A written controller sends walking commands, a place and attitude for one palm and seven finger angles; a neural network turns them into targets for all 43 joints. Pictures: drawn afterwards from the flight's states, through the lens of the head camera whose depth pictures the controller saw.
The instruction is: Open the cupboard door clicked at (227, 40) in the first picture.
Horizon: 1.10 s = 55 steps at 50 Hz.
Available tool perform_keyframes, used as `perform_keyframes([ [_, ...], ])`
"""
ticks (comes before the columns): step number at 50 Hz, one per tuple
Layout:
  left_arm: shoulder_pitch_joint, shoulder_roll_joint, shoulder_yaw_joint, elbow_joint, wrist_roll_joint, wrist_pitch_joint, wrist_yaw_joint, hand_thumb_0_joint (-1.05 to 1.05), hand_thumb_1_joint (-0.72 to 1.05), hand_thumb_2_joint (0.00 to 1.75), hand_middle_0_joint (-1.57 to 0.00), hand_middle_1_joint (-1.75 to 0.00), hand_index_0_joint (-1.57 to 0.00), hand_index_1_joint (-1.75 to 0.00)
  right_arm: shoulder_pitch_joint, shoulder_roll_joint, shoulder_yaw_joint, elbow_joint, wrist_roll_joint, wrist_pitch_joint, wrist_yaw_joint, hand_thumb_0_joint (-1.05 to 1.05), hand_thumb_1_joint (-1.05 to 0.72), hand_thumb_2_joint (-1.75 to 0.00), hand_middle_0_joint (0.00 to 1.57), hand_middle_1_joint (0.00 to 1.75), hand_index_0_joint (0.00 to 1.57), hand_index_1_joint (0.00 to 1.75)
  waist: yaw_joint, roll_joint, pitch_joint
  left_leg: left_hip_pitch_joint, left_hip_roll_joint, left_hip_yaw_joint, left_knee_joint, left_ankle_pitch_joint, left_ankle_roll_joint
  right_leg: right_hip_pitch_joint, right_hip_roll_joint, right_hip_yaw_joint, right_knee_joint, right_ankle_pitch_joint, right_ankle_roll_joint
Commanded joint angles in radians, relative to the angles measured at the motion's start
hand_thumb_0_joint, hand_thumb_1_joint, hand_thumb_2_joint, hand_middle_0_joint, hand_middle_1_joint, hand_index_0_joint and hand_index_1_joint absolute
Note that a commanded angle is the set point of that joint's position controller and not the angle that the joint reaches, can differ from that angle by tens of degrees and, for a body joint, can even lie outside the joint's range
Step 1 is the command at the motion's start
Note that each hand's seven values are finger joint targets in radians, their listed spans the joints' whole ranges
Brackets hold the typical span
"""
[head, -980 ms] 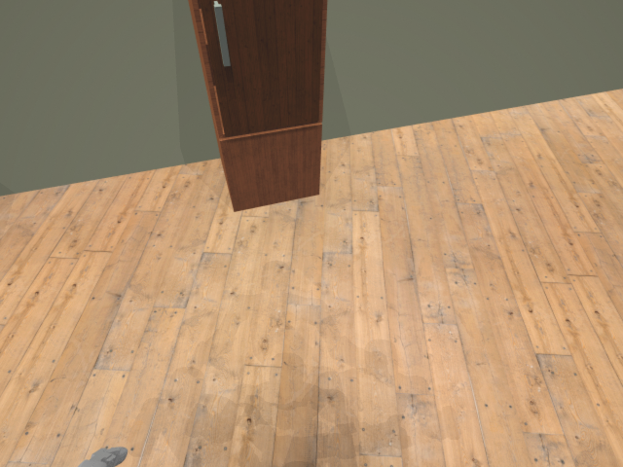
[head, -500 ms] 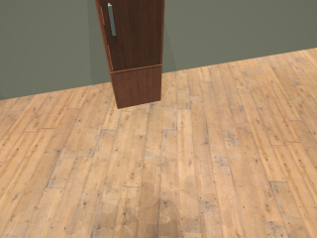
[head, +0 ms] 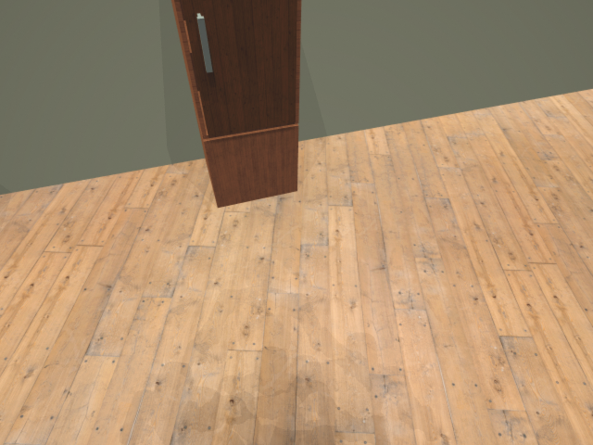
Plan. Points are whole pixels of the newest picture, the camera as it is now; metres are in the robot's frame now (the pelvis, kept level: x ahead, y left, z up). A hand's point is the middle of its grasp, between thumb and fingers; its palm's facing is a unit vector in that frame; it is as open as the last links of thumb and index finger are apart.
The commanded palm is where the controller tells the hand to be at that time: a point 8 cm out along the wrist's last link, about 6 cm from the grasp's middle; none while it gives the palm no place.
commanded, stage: look at it before walking up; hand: left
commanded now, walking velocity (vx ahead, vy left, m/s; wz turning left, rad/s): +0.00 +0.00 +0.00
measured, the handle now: (204, 43) +1.25 +0.37 +0.01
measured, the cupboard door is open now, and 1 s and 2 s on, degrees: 0 0 0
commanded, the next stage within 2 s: walk to a spot facing it in 0.46 s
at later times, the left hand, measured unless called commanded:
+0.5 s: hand out of the picture +0.07 +0.25 -0.16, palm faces -0.05 -0.94 -0.33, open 7.4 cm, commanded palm none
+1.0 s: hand out of the picture +0.09 +0.16 -0.19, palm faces -0.08 -0.98 -0.18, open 7.4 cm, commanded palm none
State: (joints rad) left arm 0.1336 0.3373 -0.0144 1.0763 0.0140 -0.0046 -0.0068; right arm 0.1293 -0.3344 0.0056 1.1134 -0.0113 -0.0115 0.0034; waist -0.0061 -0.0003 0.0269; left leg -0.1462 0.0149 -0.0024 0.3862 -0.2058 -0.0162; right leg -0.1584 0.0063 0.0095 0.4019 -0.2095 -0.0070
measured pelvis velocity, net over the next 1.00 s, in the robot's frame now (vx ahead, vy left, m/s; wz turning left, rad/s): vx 0.09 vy -0.02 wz -0.10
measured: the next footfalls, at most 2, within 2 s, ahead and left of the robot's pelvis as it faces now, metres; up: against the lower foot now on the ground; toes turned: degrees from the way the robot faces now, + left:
left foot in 1.34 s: +0.42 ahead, +0.08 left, +0.00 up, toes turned -3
right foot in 1.96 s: +0.53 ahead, -0.22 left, +0.00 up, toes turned -37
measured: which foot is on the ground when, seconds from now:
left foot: down 0.00-0.96, up 0.98-1.00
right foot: down 0.00-1.00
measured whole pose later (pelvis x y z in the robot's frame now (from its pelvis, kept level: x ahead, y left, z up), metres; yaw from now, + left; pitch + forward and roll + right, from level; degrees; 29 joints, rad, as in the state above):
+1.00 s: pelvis +0.09 -0.02 -0.03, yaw -6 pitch -1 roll +0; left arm 0.37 0.17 0.02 1.08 0.03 -0.04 -0.02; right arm 0.37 -0.18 -0.02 1.15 -0.02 -0.03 0.00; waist 0.00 0.02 0.03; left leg -0.21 0.09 0.09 0.85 -0.49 -0.01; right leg -0.23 0.03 -0.07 0.66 -0.41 -0.05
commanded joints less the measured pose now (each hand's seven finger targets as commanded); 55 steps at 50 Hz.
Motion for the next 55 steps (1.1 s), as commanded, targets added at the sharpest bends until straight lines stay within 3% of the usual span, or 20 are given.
perform_keyframes([
  [1,-0.039,0.211,0.047,-0.06,-0.003,-0.021,0.018,0.0,0.9,0.9,-0.2,-0.3,-0.2,-0.3,-0.051,-0.205,-0.041,-0.067,0.002,-0.02,-0.014,0.0,-0.9,-0.9,0.2,0.3,0.2,0.3,0.007,-0.006,-0.043,0.003,0.099,-0.091,-0.065,0.082,0.043,-0.017,-0.119,0.114,-0.084,0.058,-0.028],
  [7,-0.037,0.21,0.047,-0.059,-0.002,-0.019,0.017,0.0,0.9,0.9,-0.2,-0.3,-0.2,-0.3,-0.047,-0.204,-0.04,-0.064,0.002,-0.02,-0.014,0.0,-0.9,-0.9,0.2,0.3,0.2,0.3,0.007,-0.001,-0.042,-0.001,0.099,-0.092,-0.072,0.057,0.043,-0.021,-0.12,0.117,-0.09,0.025,-0.025],
  [13,-0.026,0.209,0.046,-0.055,-0.003,-0.023,0.018,0.0,0.9,0.9,-0.2,-0.3,-0.2,-0.3,-0.05,-0.206,-0.04,-0.061,0.003,-0.023,-0.015,0.0,-0.9,-0.9,0.2,0.3,0.2,0.3,0.007,0.002,-0.07,0.023,0.103,-0.088,-0.061,0.115,0.043,-0.003,-0.123,0.112,-0.078,0.108,-0.027],
  [28,-0.031,0.211,0.046,-0.051,-0.002,-0.024,0.018,0.0,0.9,0.9,-0.2,-0.3,-0.2,-0.3,-0.056,-0.207,-0.04,-0.061,0.004,-0.021,-0.015,0.0,-0.9,-0.9,0.2,0.3,0.2,0.3,0.007,-0.006,-0.061,0.027,0.105,-0.089,-0.072,0.126,0.042,0.007,-0.123,0.109,-0.083,0.128,-0.025],
  [30,0.046,0.087,0.021,-0.019,-0.002,-0.002,0.021,0.0,0.9,0.9,-0.2,-0.3,-0.2,-0.3,0.011,-0.079,-0.01,-0.034,-0.005,-0.004,-0.01,0.0,-0.9,-0.9,0.2,0.3,0.2,0.3,0.009,-0.008,-0.069,0.027,0.095,-0.056,-0.049,-0.012,0.022,-0.004,-0.112,0.113,-0.08,-0.048,-0.012],
  [33,0.094,0.094,0.033,-0.026,0.007,0.013,0.007,0.0,0.9,0.9,-0.2,-0.3,-0.2,-0.3,0.046,-0.08,-0.021,-0.039,-0.013,0.007,-0.005,0.0,-0.9,-0.9,0.2,0.3,0.2,0.3,0.015,-0.042,0.039,-0.07,0.078,-0.038,-0.024,-0.299,0.029,-0.096,-0.096,0.172,-0.101,-0.342,-0.038],
  [36,0.131,0.085,0.047,-0.046,0.009,0.009,-0.003,0.0,0.9,0.9,-0.2,-0.3,-0.2,-0.3,0.08,-0.079,-0.033,-0.053,-0.013,-0.002,-0.004,0.0,-0.9,-0.9,0.2,0.3,0.2,0.3,0.012,-0.03,0.082,-0.098,0.088,-0.038,0.017,-0.346,0.045,-0.144,-0.077,0.197,-0.057,-0.378,-0.068],
  [39,0.16,0.048,0.056,-0.064,0.009,-0.005,-0.007,0.0,0.9,0.9,-0.2,-0.3,-0.2,-0.3,0.135,-0.078,-0.045,-0.058,-0.009,-0.019,-0.009,0.0,-0.9,-0.9,0.2,0.3,0.2,0.3,0.001,0.026,0.085,-0.05,0.146,-0.088,0.009,-0.326,0.082,-0.208,-0.036,0.156,0.07,-0.292,-0.071],
  [41,0.164,0.011,0.057,-0.079,0.008,-0.016,-0.01,0.0,0.9,0.9,-0.2,-0.3,-0.2,-0.3,0.192,-0.097,-0.061,-0.051,-0.005,-0.028,-0.013,0.0,-0.9,-0.9,0.2,0.3,0.2,0.3,-0.014,0.135,0.092,0.024,0.233,-0.183,-0.047,-0.301,0.132,-0.299,0.016,0.068,0.235,-0.213,-0.056],
  [43,0.115,-0.037,0.054,-0.111,0.008,-0.032,-0.01,0.0,0.9,0.9,-0.2,-0.3,-0.2,-0.3,0.265,-0.087,-0.071,-0.035,-0.006,-0.04,-0.019,0.0,-0.9,-0.9,0.2,0.3,0.2,0.3,-0.04,0.196,0.109,0.148,0.324,-0.244,-0.082,-0.061,0.193,-0.427,0.011,-0.03,0.355,-0.247,-0.03],
  [44,0.094,-0.047,0.055,-0.118,0.006,-0.038,-0.011,0.0,0.9,0.9,-0.2,-0.3,-0.2,-0.3,0.282,-0.072,-0.07,-0.025,-0.008,-0.043,-0.021,0.0,-0.9,-0.9,0.2,0.3,0.2,0.3,-0.043,0.183,0.118,0.161,0.34,-0.216,-0.058,0.082,0.204,-0.431,-0.019,-0.043,0.348,-0.294,-0.025],
  [45,0.113,-0.059,0.059,-0.112,0.006,-0.042,-0.012,0.0,0.9,0.9,-0.2,-0.3,-0.2,-0.3,0.278,-0.057,-0.067,-0.022,-0.011,-0.044,-0.023,0.0,-0.9,-0.9,0.2,0.3,0.2,0.3,-0.029,0.156,0.109,0.123,0.327,-0.16,-0.012,0.16,0.187,-0.355,-0.029,-0.057,0.292,-0.284,-0.028],
  [46,0.19,-0.063,0.064,-0.081,0.008,-0.046,-0.014,0.0,0.9,0.9,-0.2,-0.3,-0.2,-0.3,0.242,-0.045,-0.063,-0.024,-0.01,-0.042,-0.023,0.0,-0.9,-0.9,0.2,0.3,0.2,0.3,0.021,0.105,0.085,0.018,0.278,-0.07,0.105,0.19,0.142,-0.177,-0.019,-0.072,0.168,-0.195,-0.04],
  [47,0.356,-0.036,0.08,-0.029,0.013,-0.05,-0.012,0.0,0.9,0.9,-0.2,-0.3,-0.2,-0.3,0.187,-0.015,-0.056,-0.047,-0.005,-0.046,-0.021,0.0,-0.9,-0.9,0.2,0.3,0.2,0.3,0.103,-0.026,0.021,-0.195,0.181,0.069,0.367,0.196,0.084,0.118,-0.056,0.039,0.043,-0.091,-0.074],
  [48,0.551,0.081,0.108,0.033,0.015,-0.064,0.007,0.0,0.9,0.9,-0.2,-0.3,-0.2,-0.3,0.116,0.059,-0.041,-0.106,0.005,-0.062,-0.01,0.0,-0.9,-0.9,0.2,0.3,0.2,0.3,0.155,-0.373,-0.025,-0.506,0.031,0.196,0.699,-0.175,0.019,0.336,-0.334,0.481,-0.118,0.072,-0.175],
  [49,0.615,0.073,0.097,0.063,-0.002,-0.066,0.02,0.0,0.9,0.9,-0.2,-0.3,-0.2,-0.3,0.005,0.021,-0.046,-0.141,-0.002,-0.065,-0.01,0.0,-0.9,-0.9,0.2,0.3,0.2,0.3,0.176,-0.287,0.019,-0.585,0.043,0.073,0.804,-0.344,0.025,0.313,-0.374,0.581,-0.132,0.277,-0.215],
  [50,0.575,0.03,0.086,0.058,0.006,-0.064,0.027,0.0,0.9,0.9,-0.2,-0.3,-0.2,-0.3,-0.033,0.049,-0.052,-0.145,-0.004,-0.064,-0.01,0.0,-0.9,-0.9,0.2,0.3,0.2,0.3,0.152,-0.125,0.08,-0.645,0.077,0.048,0.857,-0.303,0.02,0.278,-0.377,0.527,-0.109,0.348,-0.26],
  [51,0.532,0.004,0.081,0.042,0.007,-0.062,0.033,0.0,0.9,0.9,-0.2,-0.3,-0.2,-0.3,-0.03,0.066,-0.052,-0.138,-0.006,-0.062,-0.008,0.0,-0.9,-0.9,0.2,0.3,0.2,0.3,0.123,-0.023,0.099,-0.656,0.11,0.037,0.854,-0.26,0.018,0.258,-0.363,0.462,-0.095,0.319,-0.264],
  [52,0.491,-0.019,0.073,0.032,0.012,-0.065,0.035,0.0,0.9,0.9,-0.2,-0.3,-0.2,-0.3,-0.011,0.086,-0.052,-0.126,-0.01,-0.057,-0.002,0.0,-0.9,-0.9,0.2,0.3,0.2,0.3,0.094,-0.02,0.096,-0.642,0.118,0.046,0.824,-0.215,0.009,0.232,-0.326,0.377,-0.102,0.311,-0.235],
  [55,0.43,-0.058,0.065,0.025,0.015,-0.076,0.038,0.0,0.9,0.9,-0.2,-0.3,-0.2,-0.3,0.029,0.113,-0.059,-0.118,-0.009,-0.033,0.01,0.0,-0.9,-0.9,0.2,0.3,0.2,0.3,0.038,-0.094,0.083,-0.574,0.117,0.079,0.719,-0.126,-0.013,0.139,-0.264,0.234,-0.153,0.303,-0.195],
])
